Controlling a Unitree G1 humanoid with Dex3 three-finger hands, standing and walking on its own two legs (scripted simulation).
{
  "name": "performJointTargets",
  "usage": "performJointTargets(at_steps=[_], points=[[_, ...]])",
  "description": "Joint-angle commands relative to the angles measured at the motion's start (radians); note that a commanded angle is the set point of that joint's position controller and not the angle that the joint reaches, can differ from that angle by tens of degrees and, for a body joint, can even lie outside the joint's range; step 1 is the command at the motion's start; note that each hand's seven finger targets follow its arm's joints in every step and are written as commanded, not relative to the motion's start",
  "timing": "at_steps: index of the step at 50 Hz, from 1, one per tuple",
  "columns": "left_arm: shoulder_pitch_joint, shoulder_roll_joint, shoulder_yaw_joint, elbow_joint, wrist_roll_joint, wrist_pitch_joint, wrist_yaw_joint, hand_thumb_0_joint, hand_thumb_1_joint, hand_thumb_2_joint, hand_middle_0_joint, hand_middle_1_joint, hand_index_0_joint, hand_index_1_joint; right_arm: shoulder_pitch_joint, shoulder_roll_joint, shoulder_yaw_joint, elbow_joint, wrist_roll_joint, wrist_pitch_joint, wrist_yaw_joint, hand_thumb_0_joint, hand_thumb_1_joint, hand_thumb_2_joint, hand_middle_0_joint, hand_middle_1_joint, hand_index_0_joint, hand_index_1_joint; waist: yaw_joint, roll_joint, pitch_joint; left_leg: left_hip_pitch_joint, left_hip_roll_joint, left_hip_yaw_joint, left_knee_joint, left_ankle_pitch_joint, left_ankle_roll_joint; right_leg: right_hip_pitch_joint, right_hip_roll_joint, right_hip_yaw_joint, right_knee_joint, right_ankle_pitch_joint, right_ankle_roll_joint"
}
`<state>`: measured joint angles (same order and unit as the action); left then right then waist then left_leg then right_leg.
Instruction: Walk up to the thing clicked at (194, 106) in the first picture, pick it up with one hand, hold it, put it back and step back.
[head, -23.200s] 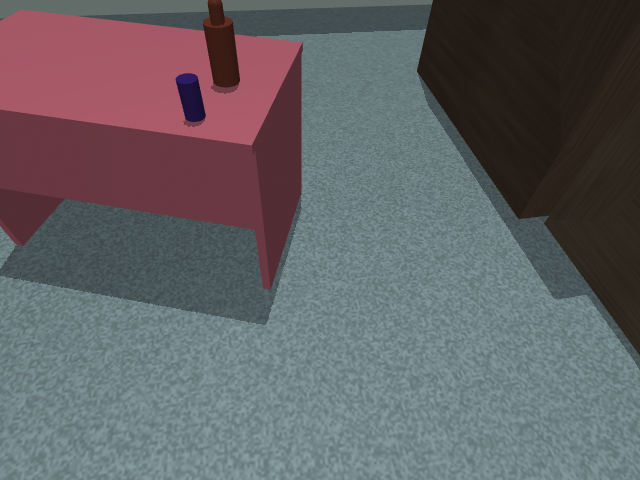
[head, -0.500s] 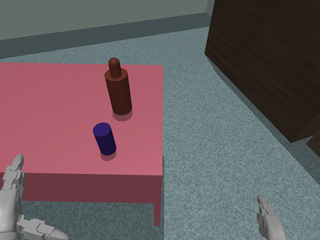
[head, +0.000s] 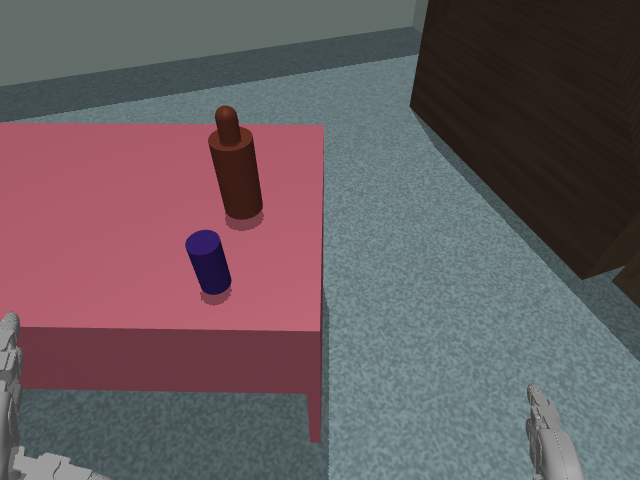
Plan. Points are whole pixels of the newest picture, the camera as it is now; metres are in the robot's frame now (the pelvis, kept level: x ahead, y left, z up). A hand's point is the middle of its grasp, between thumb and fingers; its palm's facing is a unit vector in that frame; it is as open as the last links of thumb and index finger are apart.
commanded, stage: home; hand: left
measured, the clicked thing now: (209, 263) +0.45 +0.18 -0.02
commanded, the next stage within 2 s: none
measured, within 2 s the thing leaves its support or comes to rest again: neither
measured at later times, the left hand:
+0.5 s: hand (165, 466) +0.17 +0.19 -0.06, palm faces +0.11 -0.97 -0.21, open 17.6 cm
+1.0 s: hand (168, 454) +0.18 +0.19 -0.07, palm faces +0.11 -0.96 -0.26, open 17.6 cm
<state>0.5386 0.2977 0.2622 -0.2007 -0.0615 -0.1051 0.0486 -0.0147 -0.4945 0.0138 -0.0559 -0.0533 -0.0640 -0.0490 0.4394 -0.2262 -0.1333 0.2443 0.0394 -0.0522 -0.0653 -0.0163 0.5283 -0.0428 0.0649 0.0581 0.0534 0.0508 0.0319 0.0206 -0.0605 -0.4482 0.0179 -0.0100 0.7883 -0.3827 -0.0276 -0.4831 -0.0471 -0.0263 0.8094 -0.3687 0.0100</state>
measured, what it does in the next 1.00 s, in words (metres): stands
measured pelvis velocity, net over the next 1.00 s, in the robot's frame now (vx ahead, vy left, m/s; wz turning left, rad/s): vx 0.01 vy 0.01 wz -0.01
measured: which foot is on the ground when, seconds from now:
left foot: down 0.00-1.00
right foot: down 0.00-1.00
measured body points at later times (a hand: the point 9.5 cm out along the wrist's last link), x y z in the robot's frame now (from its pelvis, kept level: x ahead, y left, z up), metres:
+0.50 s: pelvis +0.00 +0.01 -0.01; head +0.03 +0.02 +0.44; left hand +0.16 +0.24 -0.05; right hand +0.17 -0.21 -0.06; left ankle +0.02 +0.14 -0.71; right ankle +0.03 -0.12 -0.71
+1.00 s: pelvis +0.01 +0.01 -0.01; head +0.04 +0.02 +0.44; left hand +0.17 +0.24 -0.05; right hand +0.16 -0.23 -0.10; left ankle +0.02 +0.14 -0.71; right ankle +0.03 -0.12 -0.71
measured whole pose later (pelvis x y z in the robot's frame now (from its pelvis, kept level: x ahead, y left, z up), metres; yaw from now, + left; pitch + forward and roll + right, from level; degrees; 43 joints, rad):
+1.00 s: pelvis +0.01 +0.01 -0.01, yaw +0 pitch +6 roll -1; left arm 0.45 0.20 -0.01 0.11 -0.01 0.06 0.12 -0.01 -0.56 0.04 -0.05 -0.05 -0.05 -0.05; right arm 0.30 -0.21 0.01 0.48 0.02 -0.02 -0.10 0.01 -0.90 -0.89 0.21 0.30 0.20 0.30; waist -0.01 0.01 -0.07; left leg -0.57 0.04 -0.02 0.93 -0.46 -0.02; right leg -0.58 -0.03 -0.03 0.89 -0.41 0.02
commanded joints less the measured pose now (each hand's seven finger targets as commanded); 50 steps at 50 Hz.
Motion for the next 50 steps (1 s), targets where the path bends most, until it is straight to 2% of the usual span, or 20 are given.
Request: performJointTargets(at_steps=[1, 4, 6, 12, 16, 17, 20, 23, 25, 29, 30, 31, 32, 33, 35, 36, 38, 45, 48, 50], points=[[-0.012, 0.168, 0.11, -0.164, -0.004, -0.089, 0.016, 0.0, -0.559, 0.035, -0.066, -0.071, -0.069, -0.067, -0.076, -0.166, -0.099, -0.211, 0.006, -0.081, -0.012, 0.0, 0.495, -0.06, 0.055, 0.053, 0.053, 0.053, -0.004, -0.043, -0.018, -0.028, -0.031, 0.05, -0.168, -0.021, 0.04, 0.057, 0.023, -0.031, -0.185, -0.021, 0.003], [-0.029, 0.167, 0.109, -0.154, -0.003, -0.101, 0.019, 0.0, -0.567, 0.048, -0.049, -0.052, -0.048, -0.052, -0.065, -0.128, -0.061, -0.218, 0.011, -0.088, -0.008, 0.0, 0.331, -0.221, 0.111, 0.152, 0.111, 0.152, 0.007, -0.023, -0.005, -0.042, -0.03, 0.046, -0.177, -0.028, 0.037, 0.061, 0.026, -0.035, -0.184, -0.024, 0.001], [-0.007, 0.12, 0.065, -0.074, 0.001, -0.102, 0.014, 0.0, -0.578, 0.042, -0.047, -0.05, -0.047, -0.05, -0.053, -0.089, -0.015, -0.212, 0.009, -0.09, -0.006, 0.0, 0.171, -0.381, 0.115, 0.157, 0.115, 0.157, -0.002, -0.065, 0.014, -0.035, -0.033, 0.054, -0.162, 0.002, 0.04, 0.049, 0.021, -0.031, -0.19, -0.006, 0.007], [-0.069, 0.048, -0.071, -0.042, 0.017, -0.105, -0.001, 0.0, -0.556, 0.056, -0.049, -0.055, -0.05, -0.055, -0.097, 0.008, 0.106, -0.122, 0.0, -0.101, 0.006, 0.0, -0.222, -0.508, 0.132, 0.186, 0.132, 0.186, 0.006, 0.018, 0.023, -0.071, -0.033, 0.048, -0.151, 0.002, 0.04, 0.013, 0.021, -0.032, -0.157, 0.006, -0.003], [-0.035, 0.037, -0.105, 0.116, 0.03, -0.074, 0.0, 0.0, -0.552, 0.055, -0.049, -0.054, -0.049, -0.054, -0.075, -0.114, 0.013, -0.107, -0.016, -0.104, -0.005, 0.0, -0.505, -0.675, 0.161, 0.235, 0.161, 0.235, -0.036, -0.034, -0.034, -0.062, -0.026, 0.036, -0.121, 0.035, 0.039, -0.005, 0.031, -0.038, -0.128, 0.048, -0.001], [-0.079, 0.043, -0.11, 0.068, 0.033, -0.074, 0.0, 0.0, -0.546, 0.059, -0.05, -0.055, -0.049, -0.055, -0.071, -0.091, 0.037, -0.122, -0.017, -0.101, -0.002, 0.0, -0.585, -0.726, 0.17, 0.25, 0.17, 0.25, -0.036, -0.014, -0.083, -0.044, -0.026, 0.037, -0.109, 0.061, 0.038, 0.005, 0.031, -0.035, -0.12, 0.074, -0.003], [-0.111, 0.044, -0.125, 0.149, 0.038, -0.051, 0.009, 0.0, -0.607, 0.023, -0.043, -0.045, -0.043, -0.045, -0.099, -0.133, -0.008, -0.148, -0.019, -0.093, -0.016, 0.0, -0.767, -0.825, 0.187, 0.278, 0.187, 0.278, -0.045, -0.038, -0.126, -0.02, -0.021, 0.034, -0.088, 0.112, 0.032, 0.01, 0.032, -0.036, -0.098, 0.112, -0.002], [-0.166, 0.018, -0.169, 0.18, 0.046, -0.028, 0.02, 0.0, -0.611, 0.001, -0.039, -0.039, -0.039, -0.039, -0.1, -0.075, 0.049, -0.157, -0.017, -0.074, -0.019, 0.0, -0.884, -0.893, 0.199, 0.298, 0.199, 0.298, -0.033, -0.019, -0.142, -0.032, -0.017, 0.035, -0.075, 0.144, 0.027, 0.013, 0.032, -0.032, -0.078, 0.135, -0.008], [-0.2, 0.003, -0.196, 0.191, 0.045, -0.016, 0.028, 0.0, -0.611, 0.016, -0.042, -0.044, -0.042, -0.043, -0.1, -0.042, 0.092, -0.165, -0.016, -0.065, -0.016, 0.0, -0.895, -0.899, 0.2, 0.3, 0.2, 0.3, -0.024, 0.005, -0.129, -0.056, -0.013, 0.029, -0.086, 0.121, 0.023, 0.011, 0.033, -0.036, -0.068, 0.117, -0.011], [-0.206, 0.018, -0.202, 0.206, 0.047, 0.006, 0.037, 0.0, -0.611, 0.019, -0.042, -0.044, -0.042, -0.044, -0.079, -0.041, 0.107, -0.174, -0.019, -0.043, -0.02, 0.0, -0.898, -0.901, 0.2, 0.301, 0.2, 0.301, -0.022, 0.039, -0.128, -0.064, -0.014, 0.038, -0.087, 0.115, 0.019, 0.023, 0.032, -0.032, -0.068, 0.112, -0.012], [-0.144, 0.003, -0.202, 0.259, 0.046, 0.019, 0.039, 0.0, -0.609, 0.021, -0.043, -0.045, -0.043, -0.045, -0.062, -0.058, 0.094, -0.173, -0.02, -0.04, -0.019, 0.0, -0.898, -0.901, 0.2, 0.301, 0.2, 0.301, -0.012, 0.035, -0.126, -0.069, -0.01, 0.034, -0.088, 0.137, 0.014, 0.031, 0.036, -0.036, -0.06, 0.125, -0.015], [-0.183, 0.031, -0.187, 0.187, 0.041, 0.019, 0.041, 0.0, -0.607, 0.023, -0.043, -0.045, -0.043, -0.045, -0.074, -0.05, 0.098, -0.171, -0.018, -0.033, -0.019, 0.0, -0.898, -0.901, 0.2, 0.301, 0.2, 0.301, -0.004, 0.075, -0.13, -0.072, -0.013, 0.039, -0.091, 0.124, 0.015, 0.03, 0.034, -0.033, -0.066, 0.121, -0.016], [-0.183, 0.011, -0.211, 0.178, 0.042, 0.019, 0.039, 0.0, -0.584, 0.036, -0.045, -0.049, -0.045, -0.049, -0.076, -0.03, 0.118, -0.178, -0.018, -0.029, -0.018, 0.0, -0.898, -0.901, 0.2, 0.301, 0.2, 0.301, -0.012, 0.059, -0.128, -0.067, -0.013, 0.041, -0.089, 0.122, 0.016, 0.023, 0.035, -0.034, -0.068, 0.121, -0.015], [-0.135, 0.009, -0.207, 0.249, 0.042, 0.032, 0.038, 0.0, -0.611, 0.017, -0.042, -0.043, -0.042, -0.043, -0.07, -0.07, 0.076, -0.176, -0.019, -0.023, -0.021, 0.0, -0.898, -0.901, 0.2, 0.301, 0.2, 0.301, -0.019, 0.029, -0.108, -0.079, -0.012, 0.04, -0.082, 0.129, 0.018, 0.02, 0.036, -0.035, -0.07, 0.121, -0.014], [-0.14, -0.01, -0.222, 0.229, 0.036, 0.042, 0.036, 0.0, -0.598, 0.027, -0.044, -0.046, -0.044, -0.046, -0.084, -0.059, 0.091, -0.188, -0.017, -0.016, -0.015, 0.0, -0.898, -0.901, 0.2, 0.301, 0.2, 0.301, -0.013, 0.012, -0.092, -0.088, -0.014, 0.044, -0.078, 0.129, 0.019, 0.012, 0.036, -0.034, -0.075, 0.121, -0.014], [-0.092, 0.036, -0.159, 0.142, 0.038, 0.045, 0.058, 0.0, -0.596, 0.029, -0.044, -0.047, -0.044, -0.047, -0.119, -0.11, 0.081, 0.006, -0.01, -0.008, -0.025, 0.0, -0.897, -0.901, 0.2, 0.301, 0.2, 0.301, -0.012, 0.006, -0.141, -0.046, -0.009, 0.02, -0.047, 0.159, 0.018, 0.031, 0.048, -0.04, -0.074, 0.157, -0.011], [-0.089, -0.023, -0.237, 0.185, 0.04, 0.074, 0.057, 0.0, -0.545, 0.059, -0.05, -0.055, -0.049, -0.055, -0.137, -0.094, 0.096, -0.025, -0.007, -0.018, -0.027, 0.0, -0.897, -0.901, 0.201, 0.301, 0.2, 0.301, -0.042, -0.015, -0.09, -0.073, -0.008, 0.022, -0.046, 0.162, 0.019, 0.008, 0.052, -0.046, -0.07, 0.165, -0.012], [-0.131, 0.007, -0.21, 0.108, 0.048, 0.094, 0.083, 0.0, -0.548, 0.057, -0.049, -0.054, -0.049, -0.054, -0.187, -0.107, 0.085, 0.056, -0.012, -0.024, -0.04, 0.0, -0.897, -0.901, 0.2, 0.301, 0.2, 0.301, -0.044, 0.022, -0.156, -0.053, 0.005, 0.005, -0.035, 0.16, 0.017, -0.002, 0.057, -0.049, -0.041, 0.154, -0.016], [-0.139, 0.007, -0.22, 0.1, 0.048, 0.111, 0.089, 0.0, -0.573, 0.042, -0.047, -0.05, -0.046, -0.05, -0.213, -0.104, 0.092, 0.068, -0.013, -0.035, -0.048, 0.0, -0.897, -0.901, 0.2, 0.301, 0.2, 0.301, -0.049, -0.005, -0.117, -0.083, -0.003, 0.013, -0.032, 0.097, 0.026, -0.017, 0.053, -0.044, -0.062, 0.105, -0.013], [-0.119, -0.002, -0.227, 0.107, 0.051, 0.125, 0.093, 0.0, -0.583, 0.036, -0.046, -0.048, -0.045, -0.048, -0.21, -0.103, 0.091, 0.08, -0.016, -0.042, -0.055, 0.0, -0.897, -0.901, 0.2, 0.301, 0.2, 0.301, -0.051, 0.0, -0.15, -0.065, -0.005, 0.017, -0.02, 0.13, 0.025, -0.004, 0.052, -0.043, -0.059, 0.133, -0.012]])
